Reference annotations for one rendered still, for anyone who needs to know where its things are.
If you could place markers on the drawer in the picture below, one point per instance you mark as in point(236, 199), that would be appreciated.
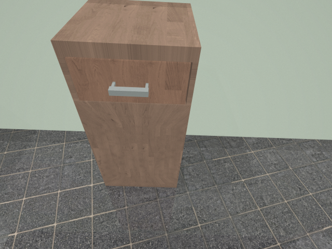
point(168, 81)

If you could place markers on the cabinet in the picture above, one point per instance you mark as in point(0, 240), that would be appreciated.
point(134, 144)

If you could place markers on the handle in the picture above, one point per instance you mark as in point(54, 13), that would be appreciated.
point(128, 91)

